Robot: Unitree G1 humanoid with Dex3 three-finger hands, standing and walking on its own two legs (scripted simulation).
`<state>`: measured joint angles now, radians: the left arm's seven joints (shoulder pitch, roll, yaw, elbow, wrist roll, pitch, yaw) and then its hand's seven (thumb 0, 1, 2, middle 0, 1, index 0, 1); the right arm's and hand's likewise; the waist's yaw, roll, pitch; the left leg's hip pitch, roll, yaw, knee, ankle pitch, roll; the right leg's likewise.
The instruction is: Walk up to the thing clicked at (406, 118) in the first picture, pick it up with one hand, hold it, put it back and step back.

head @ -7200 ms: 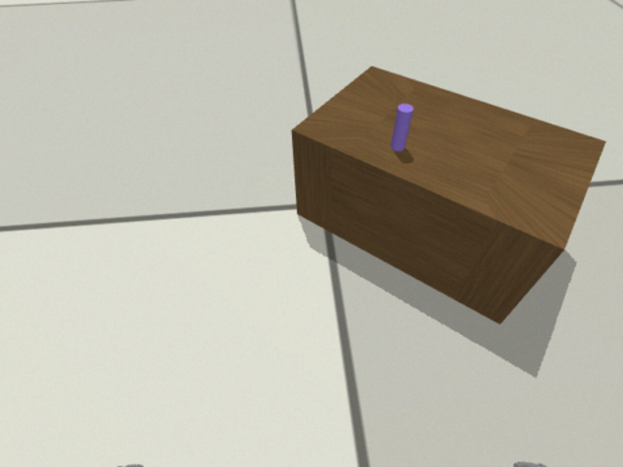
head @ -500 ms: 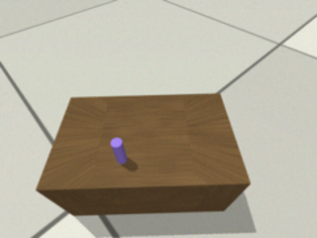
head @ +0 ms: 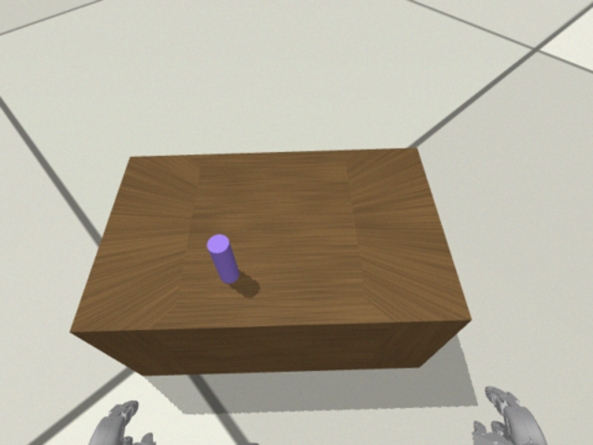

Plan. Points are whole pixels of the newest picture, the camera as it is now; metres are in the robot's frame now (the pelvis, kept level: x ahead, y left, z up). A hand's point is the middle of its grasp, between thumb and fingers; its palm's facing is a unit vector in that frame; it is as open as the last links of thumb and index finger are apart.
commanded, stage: go down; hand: left
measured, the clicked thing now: (224, 260) +0.50 +0.18 -0.26
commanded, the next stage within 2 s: none
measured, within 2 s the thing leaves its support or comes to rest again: neither
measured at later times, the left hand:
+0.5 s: hand (139, 431) +0.15 +0.26 -0.15, palm faces +0.04 -0.94 -0.34, open 16.7 cm
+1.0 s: hand (134, 411) +0.17 +0.27 -0.13, palm faces +0.06 -0.95 -0.32, open 17.4 cm
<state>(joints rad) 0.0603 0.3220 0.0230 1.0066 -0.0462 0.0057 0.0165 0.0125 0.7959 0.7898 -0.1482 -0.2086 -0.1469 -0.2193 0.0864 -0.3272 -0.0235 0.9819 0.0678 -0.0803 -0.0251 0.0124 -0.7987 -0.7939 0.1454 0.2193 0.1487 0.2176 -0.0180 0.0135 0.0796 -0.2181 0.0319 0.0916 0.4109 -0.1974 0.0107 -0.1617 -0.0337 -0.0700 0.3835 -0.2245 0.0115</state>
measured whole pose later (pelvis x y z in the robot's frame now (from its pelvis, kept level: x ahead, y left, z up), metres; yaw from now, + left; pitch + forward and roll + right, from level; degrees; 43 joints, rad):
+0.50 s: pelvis +0.00 +0.00 -0.02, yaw +1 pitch +7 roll -1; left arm 0.13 0.35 0.13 0.66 0.02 0.24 -0.05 0.00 -0.37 0.05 -0.11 -0.03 -0.09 -0.05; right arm 0.18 -0.28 -0.09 0.70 0.04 -0.10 -0.05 0.00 0.31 -0.10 0.06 0.06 0.06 0.05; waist -0.02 0.02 -0.01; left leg -0.47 0.04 0.07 0.65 -0.30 0.01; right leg -0.40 -0.04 -0.09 0.62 -0.34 0.01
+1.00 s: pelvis +0.02 +0.00 -0.02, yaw +1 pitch +8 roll -1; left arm 0.19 0.37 0.17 0.55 0.01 0.28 -0.10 0.00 -0.54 0.01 -0.10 -0.04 -0.09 -0.06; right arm 0.24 -0.26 -0.09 0.60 0.03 -0.12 -0.06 0.00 0.46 -0.06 0.06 0.06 0.06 0.05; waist -0.02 0.02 -0.05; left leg -0.46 0.04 0.06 0.68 -0.35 0.01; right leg -0.39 -0.04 -0.09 0.63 -0.38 0.01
